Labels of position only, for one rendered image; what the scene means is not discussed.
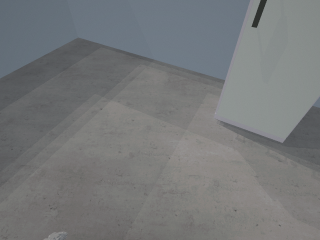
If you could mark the handle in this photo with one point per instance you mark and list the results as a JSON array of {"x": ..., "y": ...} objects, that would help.
[{"x": 259, "y": 13}]

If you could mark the fridge door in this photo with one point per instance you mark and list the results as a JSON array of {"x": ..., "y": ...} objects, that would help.
[{"x": 275, "y": 77}]

